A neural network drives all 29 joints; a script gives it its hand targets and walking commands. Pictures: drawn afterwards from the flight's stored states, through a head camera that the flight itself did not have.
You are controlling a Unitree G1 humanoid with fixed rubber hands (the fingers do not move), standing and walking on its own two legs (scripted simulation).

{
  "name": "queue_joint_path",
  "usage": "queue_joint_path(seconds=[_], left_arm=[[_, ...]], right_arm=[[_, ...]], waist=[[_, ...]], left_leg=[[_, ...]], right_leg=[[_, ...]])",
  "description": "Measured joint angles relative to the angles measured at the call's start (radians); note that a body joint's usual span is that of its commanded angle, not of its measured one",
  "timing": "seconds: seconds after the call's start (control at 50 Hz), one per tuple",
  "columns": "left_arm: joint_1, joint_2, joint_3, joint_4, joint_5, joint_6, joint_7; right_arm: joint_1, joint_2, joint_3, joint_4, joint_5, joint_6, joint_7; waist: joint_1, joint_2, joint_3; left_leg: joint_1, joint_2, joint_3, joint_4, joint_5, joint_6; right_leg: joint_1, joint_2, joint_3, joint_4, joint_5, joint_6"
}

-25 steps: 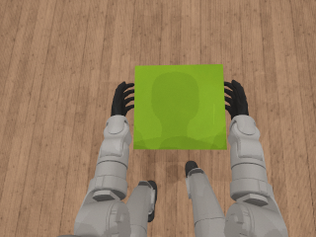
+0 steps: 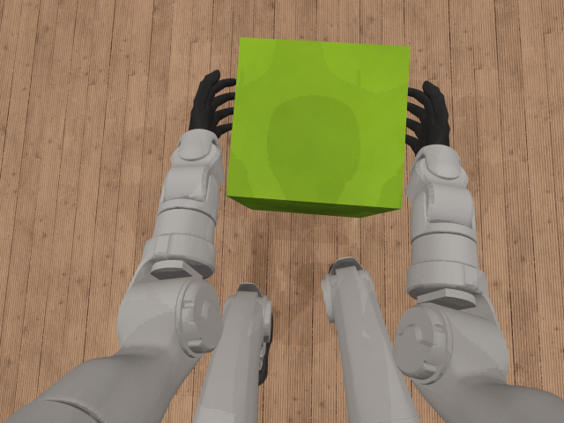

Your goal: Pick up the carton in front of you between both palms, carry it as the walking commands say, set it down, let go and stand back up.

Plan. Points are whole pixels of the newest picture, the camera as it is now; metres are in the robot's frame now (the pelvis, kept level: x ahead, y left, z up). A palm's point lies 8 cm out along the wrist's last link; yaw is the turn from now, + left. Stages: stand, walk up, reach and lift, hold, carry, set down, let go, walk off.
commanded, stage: set down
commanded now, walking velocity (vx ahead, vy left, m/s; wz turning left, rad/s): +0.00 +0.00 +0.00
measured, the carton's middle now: (312, 146) +0.47 -0.08 -0.17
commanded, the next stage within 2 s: none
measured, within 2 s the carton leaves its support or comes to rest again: rests again in 1.94 s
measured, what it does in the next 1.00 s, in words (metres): lowers itself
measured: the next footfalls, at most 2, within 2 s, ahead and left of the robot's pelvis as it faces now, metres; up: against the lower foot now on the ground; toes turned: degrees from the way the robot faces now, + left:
none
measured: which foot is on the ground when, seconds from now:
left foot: down 0.00-1.00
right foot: down 0.00-1.00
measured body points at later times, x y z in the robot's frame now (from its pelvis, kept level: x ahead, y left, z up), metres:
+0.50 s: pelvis -0.02 +0.01 -0.11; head +0.31 -0.03 +0.19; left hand +0.54 +0.04 -0.24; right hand +0.44 -0.25 -0.24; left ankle +0.05 +0.13 -0.54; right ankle +0.12 -0.13 -0.54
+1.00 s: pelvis -0.02 +0.02 -0.16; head +0.35 +0.00 +0.09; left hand +0.56 +0.02 -0.34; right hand +0.45 -0.26 -0.33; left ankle +0.05 +0.13 -0.54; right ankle +0.12 -0.13 -0.54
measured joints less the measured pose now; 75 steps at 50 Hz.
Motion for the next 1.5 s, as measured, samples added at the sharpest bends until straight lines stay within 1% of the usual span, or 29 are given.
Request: queue_joint_path(seconds=[0.16,0.44,0.58,0.68,0.78,0.86,0.92,1.08,1.24,1.4,1.5], left_arm=[[-0.105,0.051,-0.043,0.063,-0.033,0.001,0.016],[-0.319,0.118,-0.124,0.184,-0.055,0.007,0.057],[-0.428,0.162,-0.192,0.236,-0.083,0.007,0.075],[-0.501,0.199,-0.252,0.274,-0.115,0.004,0.086],[-0.557,0.220,-0.315,0.318,-0.143,0.003,0.097],[-0.565,0.242,-0.366,0.337,-0.162,-0.001,0.099],[-0.569,0.246,-0.382,0.350,-0.163,-0.012,0.101],[-0.582,0.242,-0.370,0.397,-0.133,-0.019,0.096],[-0.599,0.254,-0.379,0.437,-0.139,-0.034,0.087],[-0.610,0.267,-0.390,0.462,-0.144,-0.052,0.068],[-0.614,0.258,-0.382,0.460,-0.138,-0.062,0.044]], right_arm=[[-0.070,-0.026,-0.013,0.022,0.027,-0.001,-0.018],[-0.218,-0.082,-0.087,0.079,0.045,-0.011,-0.006],[-0.294,-0.110,-0.114,0.101,0.060,-0.019,-0.003],[-0.346,-0.130,-0.117,0.119,0.081,-0.025,-0.011],[-0.364,-0.145,-0.122,0.140,0.109,-0.035,-0.016],[-0.373,-0.152,-0.115,0.170,0.131,-0.043,-0.018],[-0.379,-0.157,-0.120,0.186,0.140,-0.053,-0.012],[-0.382,-0.166,-0.139,0.236,0.121,-0.067,0.020],[-0.401,-0.189,-0.125,0.285,0.113,-0.077,0.036],[-0.430,-0.217,-0.116,0.345,0.117,-0.096,0.046],[-0.433,-0.241,-0.118,0.376,0.126,-0.109,0.047]], waist=[[-0.020,0.002,0.038],[-0.063,0.005,0.153],[-0.078,0.003,0.234],[-0.088,-0.001,0.301],[-0.110,-0.015,0.378],[-0.120,-0.028,0.389],[-0.124,-0.031,0.384],[-0.128,-0.016,0.375],[-0.134,-0.007,0.402],[-0.135,-0.012,0.430],[-0.128,-0.018,0.438]], left_leg=[[-0.141,-0.021,0.001,0.143,-0.032,-0.006],[-0.344,-0.057,0.003,0.340,-0.052,-0.007],[-0.430,-0.070,0.003,0.424,-0.056,-0.012],[-0.475,-0.075,0.004,0.482,-0.063,-0.016],[-0.479,-0.096,-0.005,0.530,-0.075,-0.024],[-0.492,-0.098,-0.017,0.559,-0.085,-0.028],[-0.504,-0.095,-0.020,0.574,-0.089,-0.024],[-0.527,-0.087,-0.008,0.591,-0.085,-0.004],[-0.529,-0.078,0.008,0.600,-0.078,0.013],[-0.528,-0.064,0.014,0.619,-0.083,0.021],[-0.530,-0.053,0.016,0.632,-0.088,0.025]], right_leg=[[-0.139,0.007,0.002,0.133,-0.025,0.013],[-0.322,0.008,0.002,0.301,-0.038,0.045],[-0.400,0.008,-0.002,0.374,-0.039,0.055],[-0.443,0.009,-0.007,0.426,-0.042,0.059],[-0.443,-0.021,-0.024,0.482,-0.067,0.049],[-0.452,-0.032,-0.044,0.504,-0.080,0.041],[-0.459,-0.038,-0.052,0.514,-0.085,0.040],[-0.468,-0.049,-0.054,0.524,-0.089,0.049],[-0.461,-0.060,-0.052,0.532,-0.090,0.054],[-0.458,-0.068,-0.059,0.549,-0.096,0.049],[-0.460,-0.072,-0.065,0.561,-0.101,0.045]])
